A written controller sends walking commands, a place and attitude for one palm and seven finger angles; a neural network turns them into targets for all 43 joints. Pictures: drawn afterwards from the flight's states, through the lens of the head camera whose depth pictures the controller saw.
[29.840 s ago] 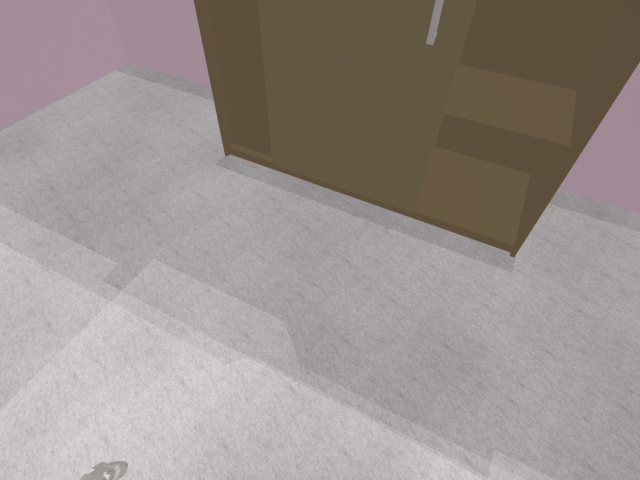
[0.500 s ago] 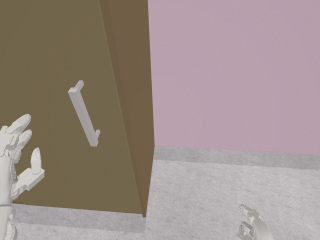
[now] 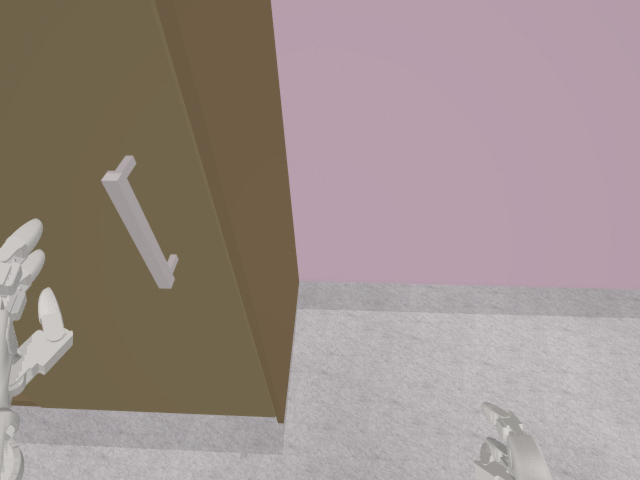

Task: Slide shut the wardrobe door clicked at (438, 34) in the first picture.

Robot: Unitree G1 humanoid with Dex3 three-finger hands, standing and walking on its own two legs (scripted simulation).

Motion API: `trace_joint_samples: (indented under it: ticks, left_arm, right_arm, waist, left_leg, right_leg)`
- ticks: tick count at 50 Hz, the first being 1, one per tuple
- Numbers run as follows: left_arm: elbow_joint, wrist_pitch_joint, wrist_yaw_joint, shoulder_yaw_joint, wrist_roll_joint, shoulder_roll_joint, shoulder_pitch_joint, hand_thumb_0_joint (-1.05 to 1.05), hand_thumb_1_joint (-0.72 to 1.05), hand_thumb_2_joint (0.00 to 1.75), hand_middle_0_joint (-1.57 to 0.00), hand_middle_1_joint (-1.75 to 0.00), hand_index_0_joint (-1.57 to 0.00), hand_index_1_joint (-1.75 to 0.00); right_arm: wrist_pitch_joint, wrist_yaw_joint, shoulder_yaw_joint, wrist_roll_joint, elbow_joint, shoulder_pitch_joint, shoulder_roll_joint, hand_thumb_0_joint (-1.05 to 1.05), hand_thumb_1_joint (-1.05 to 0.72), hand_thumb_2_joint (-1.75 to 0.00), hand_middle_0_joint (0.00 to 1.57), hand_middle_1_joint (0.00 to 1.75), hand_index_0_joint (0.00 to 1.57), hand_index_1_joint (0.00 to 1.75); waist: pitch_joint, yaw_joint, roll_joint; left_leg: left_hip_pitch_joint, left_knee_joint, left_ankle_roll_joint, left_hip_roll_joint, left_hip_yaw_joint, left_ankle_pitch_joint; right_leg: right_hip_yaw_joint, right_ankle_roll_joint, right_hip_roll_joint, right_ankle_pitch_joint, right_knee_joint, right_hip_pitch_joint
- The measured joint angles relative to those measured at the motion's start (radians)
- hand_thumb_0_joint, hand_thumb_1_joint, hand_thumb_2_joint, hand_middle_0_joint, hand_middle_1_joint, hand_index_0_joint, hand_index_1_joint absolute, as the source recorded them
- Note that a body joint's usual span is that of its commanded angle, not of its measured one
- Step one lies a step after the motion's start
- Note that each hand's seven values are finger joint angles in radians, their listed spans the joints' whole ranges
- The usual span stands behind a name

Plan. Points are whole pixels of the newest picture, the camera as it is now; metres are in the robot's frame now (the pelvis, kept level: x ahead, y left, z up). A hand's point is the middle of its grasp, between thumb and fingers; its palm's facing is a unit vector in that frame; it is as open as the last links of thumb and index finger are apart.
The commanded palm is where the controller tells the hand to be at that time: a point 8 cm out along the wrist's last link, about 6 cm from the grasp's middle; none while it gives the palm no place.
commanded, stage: step back with the hand held close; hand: left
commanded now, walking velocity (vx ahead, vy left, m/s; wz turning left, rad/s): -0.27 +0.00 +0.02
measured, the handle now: (148, 227) +0.40 +0.30 +0.10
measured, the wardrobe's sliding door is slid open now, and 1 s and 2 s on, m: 0.00 0.00 0.00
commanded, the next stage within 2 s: stop stepping back and stand still in 1.14 s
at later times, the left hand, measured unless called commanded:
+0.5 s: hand out of the picture +0.15 +0.32 +0.15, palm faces +0.41 -0.77 -0.49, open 7.4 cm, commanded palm +0.08 +0.36 +0.17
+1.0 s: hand out of the picture +0.07 +0.34 +0.16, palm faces +0.43 -0.80 -0.41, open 7.4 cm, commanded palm +0.00 +0.38 +0.17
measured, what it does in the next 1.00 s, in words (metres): walks backwards: right foot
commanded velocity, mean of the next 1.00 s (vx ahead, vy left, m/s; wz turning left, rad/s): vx -0.32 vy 0.00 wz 0.01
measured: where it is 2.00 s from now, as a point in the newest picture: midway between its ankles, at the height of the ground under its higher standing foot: outside the picture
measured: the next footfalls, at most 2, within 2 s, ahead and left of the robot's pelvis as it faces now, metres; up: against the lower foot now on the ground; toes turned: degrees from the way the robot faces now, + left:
right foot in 0.74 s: -0.07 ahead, -0.08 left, +0.00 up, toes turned +6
right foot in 1.20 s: -0.20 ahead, -0.06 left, +0.00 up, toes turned -4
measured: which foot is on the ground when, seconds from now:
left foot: down 0.00-1.00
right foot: down 0.00-0.62, up 0.64-0.72, down 0.74-0.96, up 0.98-1.00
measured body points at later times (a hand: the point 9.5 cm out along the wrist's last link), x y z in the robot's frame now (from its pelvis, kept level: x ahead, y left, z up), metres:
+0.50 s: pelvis -0.06 +0.05 -0.01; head -0.04 +0.07 +0.44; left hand +0.12 +0.36 +0.18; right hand +0.11 -0.19 -0.09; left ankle +0.01 +0.09 -0.74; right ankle -0.05 -0.08 -0.74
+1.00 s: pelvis -0.13 +0.07 -0.02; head -0.12 +0.11 +0.43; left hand +0.04 +0.38 +0.18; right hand +0.06 -0.17 -0.07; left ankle +0.01 +0.09 -0.74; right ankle -0.12 -0.08 -0.73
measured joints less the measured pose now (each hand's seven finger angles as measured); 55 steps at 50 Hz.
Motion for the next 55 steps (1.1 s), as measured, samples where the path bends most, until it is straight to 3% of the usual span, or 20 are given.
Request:
trace_joint_samples:
  ticks: [5,12,21,26,32,37,40,46,49,51,53,55]
  left_arm:
    - [-0.037,-0.008,0.005,-0.011,0.007,0.011,0.036,0.02,0.89,0.89,-0.21,-0.3,-0.21,-0.3]
    - [-0.108,-0.021,0.011,0.022,0.002,0.08,0.093,0.02,0.89,0.89,-0.21,-0.3,-0.21,-0.3]
    - [-0.133,-0.047,0.025,0.059,0.017,0.089,0.101,0.02,0.89,0.89,-0.21,-0.3,-0.21,-0.3]
    - [-0.118,-0.068,0.023,0.069,0.038,0.07,0.06,0.02,0.89,0.89,-0.21,-0.3,-0.21,-0.3]
    - [-0.133,-0.096,0.024,0.075,0.033,0.036,0.044,0.02,0.89,0.89,-0.21,-0.3,-0.21,-0.3]
    - [-0.148,-0.107,0.019,0.056,0.033,0.042,0.045,0.02,0.89,0.89,-0.21,-0.3,-0.21,-0.3]
    - [-0.139,-0.114,0.017,0.057,0.028,0.048,0.044,0.02,0.89,0.89,-0.21,-0.3,-0.21,-0.3]
    - [-0.151,-0.128,0.024,0.046,0.029,0.06,0.043,0.02,0.89,0.89,-0.21,-0.3,-0.21,-0.3]
    - [-0.162,-0.14,0.023,0.049,0.039,0.066,0.03,0.02,0.89,0.89,-0.21,-0.3,-0.21,-0.3]
    - [-0.145,-0.142,0.014,0.06,0.045,0.075,0.003,0.02,0.89,0.89,-0.21,-0.3,-0.21,-0.3]
    - [-0.13,-0.136,0.008,0.074,0.035,0.088,-0.007,0.02,0.89,0.89,-0.21,-0.3,-0.21,-0.3]
    - [-0.135,-0.131,0.011,0.081,0.017,0.094,0.013,0.02,0.89,0.89,-0.21,-0.3,-0.21,-0.3]
  right_arm:
    - [0.043,-0.007,-0.016,0.008,-0.038,-0.009,-0.01,0.01,-0.9,-0.9,0.2,0.3,0.2,0.3]
    - [0.071,-0.022,-0.025,0.012,-0.079,-0.003,-0.008,0.01,-0.9,-0.9,0.2,0.3,0.2,0.3]
    - [0.038,-0.026,-0.014,0.007,-0.075,0.032,0.003,0.01,-0.9,-0.9,0.2,0.3,0.2,0.3]
    - [0.006,-0.028,-0.01,-0.004,-0.052,0.055,0.02,0.01,-0.9,-0.9,0.2,0.3,0.2,0.3]
    - [-0.028,-0.014,0.002,-0.015,-0.023,0.024,0.047,0.01,-0.9,-0.9,0.2,0.3,0.2,0.3]
    - [-0.039,-0.004,0.006,-0.021,-0.031,0.005,0.057,0.01,-0.9,-0.9,0.2,0.3,0.2,0.3]
    - [-0.033,-0.001,0.001,-0.021,-0.031,-0.02,0.054,0.01,-0.9,-0.9,0.2,0.3,0.2,0.3]
    - [-0.031,-0.001,-0.015,-0.012,-0.025,-0.023,0.034,0.01,-0.9,-0.9,0.2,0.3,0.2,0.3]
    - [-0.033,-0.01,-0.023,-0.013,-0.019,-0.015,0.021,0.01,-0.9,-0.9,0.2,0.3,0.2,0.3]
    - [-0.035,-0.014,-0.035,-0.023,-0.009,-0.015,0.023,0.01,-0.9,-0.9,0.2,0.3,0.2,0.3]
    - [-0.035,-0.008,-0.043,-0.029,0.001,-0.008,0.032,0.01,-0.9,-0.9,0.2,0.3,0.2,0.3]
    - [-0.042,0.002,-0.044,-0.025,0.003,0.01,0.041,0.01,-0.9,-0.9,0.2,0.3,0.2,0.3]
  waist:
    - [0.01,-0.026,-0.019]
    - [0.029,-0.055,-0.052]
    - [0.031,-0.051,-0.063]
    - [0.022,-0.053,-0.063]
    - [0.046,-0.019,-0.069]
    - [0.031,-0.015,-0.068]
    - [0.029,-0.015,-0.056]
    - [0.023,-0.029,-0.06]
    - [0.028,-0.041,-0.058]
    - [0.037,-0.049,-0.052]
    - [0.034,-0.049,-0.047]
    - [0.013,-0.049,-0.038]
  left_leg:
    - [-0.035,-0.004,0.013,-0.008,0.024,0.01]
    - [-0.076,0.012,0.035,-0.022,0.047,0.021]
    - [-0.136,0.058,0.075,-0.041,0.049,0.034]
    - [-0.175,0.08,0.093,-0.074,0.017,0.049]
    - [-0.182,0.029,0.087,-0.076,0.017,0.106]
    - [-0.193,-0.01,0.077,-0.079,0.009,0.149]
    - [-0.21,-0.013,0.048,-0.064,0.007,0.159]
    - [-0.266,0.075,0.004,-0.053,-0.006,0.064]
    - [-0.263,0.063,0.06,-0.045,-0.006,0.165]
    - [-0.255,0.028,0.094,-0.042,-0.012,0.202]
    - [-0.235,-0.041,0.071,-0.031,-0.015,0.234]
    - [-0.222,-0.117,0.046,-0.01,0.002,0.275]
  right_leg:
    - [0.02,0.014,-0.012,-0.005,0.042,-0.062]
    - [0.038,0.032,-0.03,-0.007,0.099,-0.126]
    - [0.034,0.057,-0.054,-0.001,0.162,-0.189]
    - [0.096,0.06,-0.054,-0.074,0.231,-0.18]
    - [0.12,0.053,-0.047,-0.079,0.199,-0.171]
    - [0.126,0.033,-0.039,-0.098,0.175,-0.134]
    - [0.126,0.049,-0.028,-0.049,0.144,-0.141]
    - [0.12,0.082,-0.019,-0.023,0.157,-0.166]
    - [0.115,0.083,-0.005,-0.067,0.219,-0.189]
    - [0.118,0.064,0.017,-0.156,0.372,-0.224]
    - [0.094,0.045,0.037,-0.223,0.475,-0.224]
    - [0.047,0.033,0.043,-0.269,0.445,-0.178]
